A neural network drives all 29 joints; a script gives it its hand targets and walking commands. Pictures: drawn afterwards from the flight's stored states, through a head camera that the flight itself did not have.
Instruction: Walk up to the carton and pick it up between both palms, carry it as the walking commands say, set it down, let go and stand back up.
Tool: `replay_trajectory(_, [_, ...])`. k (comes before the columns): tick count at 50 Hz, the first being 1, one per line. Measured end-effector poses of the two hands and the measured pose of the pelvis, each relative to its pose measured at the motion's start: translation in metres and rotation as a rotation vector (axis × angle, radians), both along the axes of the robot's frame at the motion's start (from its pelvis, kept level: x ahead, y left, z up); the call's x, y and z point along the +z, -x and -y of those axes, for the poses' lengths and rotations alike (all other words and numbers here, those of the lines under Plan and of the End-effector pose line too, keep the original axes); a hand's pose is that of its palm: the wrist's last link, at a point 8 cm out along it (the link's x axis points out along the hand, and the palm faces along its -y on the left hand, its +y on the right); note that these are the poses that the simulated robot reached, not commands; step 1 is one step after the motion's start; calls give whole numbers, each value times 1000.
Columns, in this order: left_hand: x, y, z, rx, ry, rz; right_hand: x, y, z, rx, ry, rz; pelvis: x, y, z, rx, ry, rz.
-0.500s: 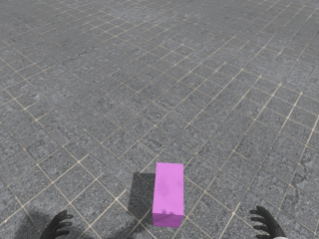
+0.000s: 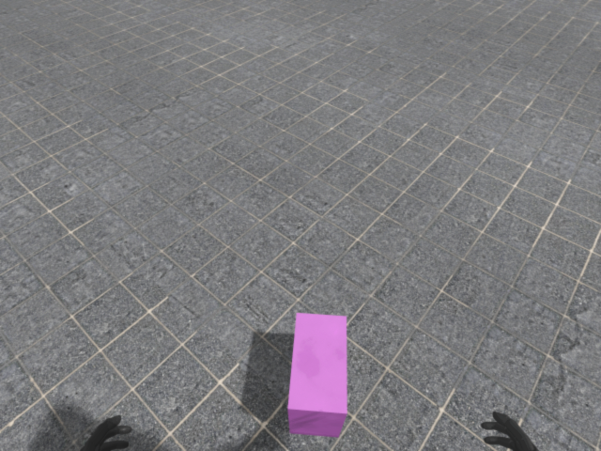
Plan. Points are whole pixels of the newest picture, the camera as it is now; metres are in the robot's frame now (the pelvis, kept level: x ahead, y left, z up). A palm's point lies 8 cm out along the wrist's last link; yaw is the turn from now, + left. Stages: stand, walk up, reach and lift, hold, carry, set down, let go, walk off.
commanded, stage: stand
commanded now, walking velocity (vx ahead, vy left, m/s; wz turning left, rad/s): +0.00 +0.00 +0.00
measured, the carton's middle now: (317, 375) +0.43 -0.04 -0.64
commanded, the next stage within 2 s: none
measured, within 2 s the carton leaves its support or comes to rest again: neither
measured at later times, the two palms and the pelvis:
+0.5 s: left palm out of the picture +0.08 +0.30 -0.10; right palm out of the picture +0.09 -0.30 -0.10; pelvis -0.02 +0.00 +0.00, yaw +0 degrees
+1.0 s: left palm out of the picture +0.06 +0.31 -0.10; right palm out of the picture +0.06 -0.30 -0.10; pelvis -0.03 +0.00 +0.01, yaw +0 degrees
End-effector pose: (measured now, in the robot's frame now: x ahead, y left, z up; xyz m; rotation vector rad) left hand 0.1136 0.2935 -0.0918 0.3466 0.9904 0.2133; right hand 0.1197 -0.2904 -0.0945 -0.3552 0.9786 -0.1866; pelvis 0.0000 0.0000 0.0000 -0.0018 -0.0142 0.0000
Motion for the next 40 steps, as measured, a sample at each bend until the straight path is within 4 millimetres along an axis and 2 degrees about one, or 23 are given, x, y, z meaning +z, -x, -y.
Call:
replay_trajectory(26, [-4, 38, -10, 25, -4, -79, -2, 35, 10, -19, 15, -73, 5, 17, 0, -1, 0, 25])
replay_trajectory(40, [-5, 51, -15, 32, -7, -110, -3, 49, 13, -28, 17, -106, 6, 24, -1, -1, 0, 30])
